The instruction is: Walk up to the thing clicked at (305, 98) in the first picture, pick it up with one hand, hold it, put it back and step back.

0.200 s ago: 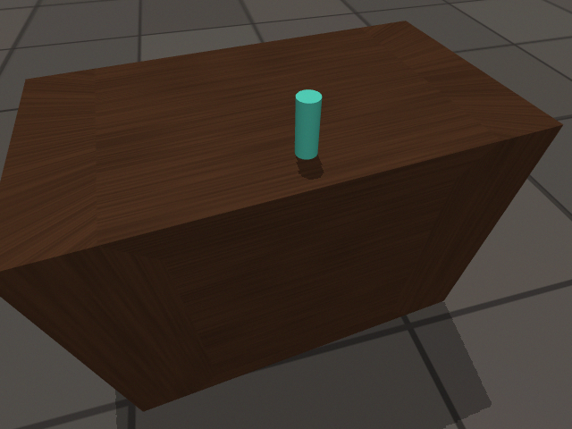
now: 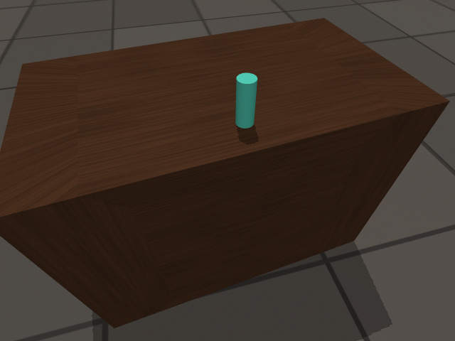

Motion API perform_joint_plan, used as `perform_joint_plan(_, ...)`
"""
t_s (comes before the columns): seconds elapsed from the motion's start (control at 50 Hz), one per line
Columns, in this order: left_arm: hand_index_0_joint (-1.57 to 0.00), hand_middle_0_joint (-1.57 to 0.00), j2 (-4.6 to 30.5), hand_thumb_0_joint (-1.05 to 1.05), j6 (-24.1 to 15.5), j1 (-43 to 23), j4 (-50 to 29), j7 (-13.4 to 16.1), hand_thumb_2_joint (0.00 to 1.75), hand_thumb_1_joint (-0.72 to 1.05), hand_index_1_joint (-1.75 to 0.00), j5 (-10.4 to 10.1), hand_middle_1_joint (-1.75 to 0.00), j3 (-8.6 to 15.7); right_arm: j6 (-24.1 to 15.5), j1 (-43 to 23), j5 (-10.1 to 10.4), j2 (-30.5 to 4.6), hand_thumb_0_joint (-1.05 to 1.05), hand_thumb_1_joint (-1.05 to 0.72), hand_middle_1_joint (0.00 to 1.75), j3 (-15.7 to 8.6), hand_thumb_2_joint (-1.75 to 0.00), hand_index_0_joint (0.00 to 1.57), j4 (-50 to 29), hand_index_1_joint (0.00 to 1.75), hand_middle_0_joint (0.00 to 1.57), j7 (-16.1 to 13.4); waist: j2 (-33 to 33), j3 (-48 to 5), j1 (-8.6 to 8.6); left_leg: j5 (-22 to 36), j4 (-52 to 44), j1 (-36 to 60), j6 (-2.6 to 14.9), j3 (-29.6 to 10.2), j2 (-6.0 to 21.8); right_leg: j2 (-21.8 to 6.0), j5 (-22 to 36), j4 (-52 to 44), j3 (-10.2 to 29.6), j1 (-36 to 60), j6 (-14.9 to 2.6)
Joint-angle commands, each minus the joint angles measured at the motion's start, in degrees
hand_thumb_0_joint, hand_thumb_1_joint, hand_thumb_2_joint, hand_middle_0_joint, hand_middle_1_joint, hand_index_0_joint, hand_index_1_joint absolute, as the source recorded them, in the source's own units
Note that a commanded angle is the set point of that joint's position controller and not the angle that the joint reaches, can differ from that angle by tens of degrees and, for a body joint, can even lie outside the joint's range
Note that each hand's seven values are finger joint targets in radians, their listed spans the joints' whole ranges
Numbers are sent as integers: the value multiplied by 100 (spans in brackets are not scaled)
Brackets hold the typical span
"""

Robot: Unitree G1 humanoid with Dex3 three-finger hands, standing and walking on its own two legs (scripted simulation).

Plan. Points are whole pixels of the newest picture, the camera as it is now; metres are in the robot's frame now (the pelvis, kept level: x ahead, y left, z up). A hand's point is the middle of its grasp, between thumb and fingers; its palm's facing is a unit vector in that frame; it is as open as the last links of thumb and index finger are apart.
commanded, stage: stand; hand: right
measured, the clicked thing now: (245, 101) +0.63 -0.03 +0.08
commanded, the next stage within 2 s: walk up in 0.92 s
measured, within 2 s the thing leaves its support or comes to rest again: neither
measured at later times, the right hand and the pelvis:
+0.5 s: hand out of the picture +0.09 -0.25 -0.16, palm faces -0.04 +0.94 -0.33, open 7.4 cm; pelvis +0.00 +0.00 +0.00, yaw +0 degrees
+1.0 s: hand out of the picture +0.09 -0.25 -0.16, palm faces -0.09 +0.94 -0.33, open 7.4 cm; pelvis +0.01 +0.00 +0.00, yaw +3 degrees
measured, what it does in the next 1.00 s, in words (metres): stands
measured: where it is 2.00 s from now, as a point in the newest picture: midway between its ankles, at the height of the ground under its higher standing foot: outside the picture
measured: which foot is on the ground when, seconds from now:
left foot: down 0.00-0.96, up 0.98-1.00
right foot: down 0.00-1.00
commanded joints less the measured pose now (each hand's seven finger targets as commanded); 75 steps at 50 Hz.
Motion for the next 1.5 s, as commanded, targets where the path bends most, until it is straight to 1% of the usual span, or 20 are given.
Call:
perform_joint_plan(0.0,-20,-20,1209,0,-116,-210,-306,106,90,90,-30,-4,-30,209,-121,-253,6,-1191,0,-90,30,-222,-90,20,-337,30,20,-105,16,-467,-41,764,-318,106,117,-592,734,-616,624,-313,432,2,-220)
perform_joint_plan(0.3,-20,-20,1199,0,-143,-199,-344,101,90,90,-30,-10,-30,213,-122,-236,6,-1234,0,-90,30,-212,-90,20,-334,30,20,-105,29,-610,-48,1006,-245,166,136,-575,742,-673,1004,-362,455,184,-219)
perform_joint_plan(0.88,-20,-20,1223,0,-132,-177,-341,103,90,90,-30,-5,-30,229,-103,-165,0,-1244,0,-90,30,-196,-90,20,-325,30,20,-108,18,-517,-53,854,-315,120,121,-602,736,-685,767,-426,434,169,-212)
perform_joint_plan(0.9,-20,-20,1802,0,-247,373,-534,80,90,90,-30,41,-30,606,-15,75,-90,-1609,0,-90,30,-498,-90,20,-631,30,20,46,103,-913,209,-816,446,-695,412,-600,311,-464,-1269,-24,261,1140,-407)
perform_joint_plan(0.92,-20,-20,1958,0,-253,851,-414,99,90,90,-30,110,-30,717,59,-137,-141,-1483,0,-90,30,-495,-90,20,-789,30,20,133,-270,-494,462,-1953,1011,-2087,324,-331,75,-932,-2486,-410,906,1683,-693)
perform_joint_plan(0.94,-20,-20,2223,0,-279,1043,-441,133,90,90,-30,185,-30,868,120,-371,-203,-1416,0,-90,30,-508,-90,20,-980,30,20,186,-881,-232,613,-1788,2441,-2779,187,-116,57,-1887,-2939,-1140,1867,1622,-1131)
perform_joint_plan(0.96,-20,-20,2298,0,-311,863,-701,157,90,90,-30,207,-30,934,156,-376,-284,-1469,0,-90,30,-544,-90,20,-1143,30,20,223,-664,65,559,-1714,3085,-3112,103,-318,350,-2499,-2988,-1288,2274,1095,-1484)
perform_joint_plan(1.0,-20,-20,2052,0,-353,395,-1039,166,90,90,-30,188,-30,900,141,-84,-262,-1536,0,-90,30,-642,-90,20,-1222,30,20,308,-405,481,286,-1553,3378,-2995,71,-644,773,-2597,-2616,-1331,2058,348,-1655)
perform_joint_plan(1.04,-20,-20,1904,0,-418,111,-1212,140,90,90,-30,202,-30,870,123,277,-197,-1424,0,-90,30,-683,-90,20,-1254,30,20,409,-482,520,49,-1357,3010,-2797,-38,-632,878,-2178,-1778,-1228,1216,424,-1456)
perform_joint_plan(1.08,-20,-20,1909,0,-449,166,-1356,83,90,90,-30,217,-30,859,94,320,-197,-1336,0,-90,30,-701,-90,20,-1356,30,20,468,-649,449,84,-1179,2575,-2233,-94,-357,839,-1856,-1277,-968,549,95,-1312)
perform_joint_plan(1.14,-20,-20,1940,0,-422,-100,-1579,-43,90,90,-30,234,-30,837,51,830,-144,-1297,0,-90,30,-798,-90,20,-1345,30,20,473,-1018,272,-187,-476,1872,-1124,-63,155,617,-1400,-1216,-415,-232,-601,-966)
perform_joint_plan(1.18,-20,-20,1797,0,-306,8,-1645,-98,90,90,-30,204,-30,779,-4,1429,-124,-1353,0,-90,30,-900,-90,20,-1134,30,20,385,-589,28,-413,306,1531,-42,-119,769,142,-1110,-1167,663,-721,-1173,-771)
perform_joint_plan(1.2,-20,-20,1571,0,-221,250,-1672,-114,90,90,-30,191,-30,712,-40,1860,-133,-1499,0,-90,30,-965,-90,20,-1001,30,20,285,21,-264,-522,5,1582,621,-75,805,-76,-875,-1056,1712,-884,-1491,-703)
perform_joint_plan(1.22,-20,-20,1214,0,-132,507,-1690,-133,90,90,-30,198,-30,593,-73,2381,-145,-1829,0,-90,30,-1074,-90,20,-909,30,20,178,894,-384,-773,-541,1332,1119,182,191,128,-643,-1201,3136,-980,-2038,-555)
perform_joint_plan(1.24,-20,-20,845,0,-85,667,-1839,-124,90,90,-30,164,-30,507,-141,2658,-203,-2329,0,-90,30,-1110,-90,20,-1016,30,20,74,2263,-329,-766,-1364,209,867,694,-2294,1441,-15,-2836,4588,-850,-2807,-362)
perform_joint_plan(1.26,-20,-20,1367,0,-30,668,-1875,-79,90,90,-30,64,-30,611,-202,2174,-88,-2659,0,-90,30,-1115,-90,20,-1335,30,20,86,1504,-523,-562,-2149,-826,236,1377,-4443,2204,15,-2813,4881,48,-2640,-416)
perform_joint_plan(1.28,-20,-20,1707,0,0,526,-1813,-41,90,90,-30,97,-30,639,-227,1716,-12,-2810,0,-90,30,-1166,-90,20,-1477,30,20,56,1023,-213,-409,-2430,-1014,-169,1597,-4812,2462,-282,-2492,5080,354,-2681,-421)
perform_joint_plan(1.34,-20,-20,1629,0,86,997,-1472,-51,90,90,-30,-27,-30,680,-392,1355,-8,-2108,0,-90,30,-907,-90,20,-1666,30,20,-129,435,-146,29,51,52,-198,1000,-2400,1579,-669,-1494,4810,578,-2488,-444)
perform_joint_plan(1.4,-20,-20,1526,0,273,1060,-1535,-51,90,90,-30,50,-30,712,-469,1760,40,-1920,0,-90,30,-826,-90,20,-1610,30,20,-284,575,-300,36,1954,315,-375,993,-1804,1517,-599,-1173,4509,484,-2145,-268)
perform_joint_plan(1.48,-20,-20,1456,0,448,805,-1784,-57,90,90,-30,60,-30,730,-486,1649,-14,-1949,0,-90,30,-806,-90,20,-1831,30,20,-444,586,-8,49,2821,456,-959,1203,-1439,1580,-414,-965,4473,585,-2100,-146)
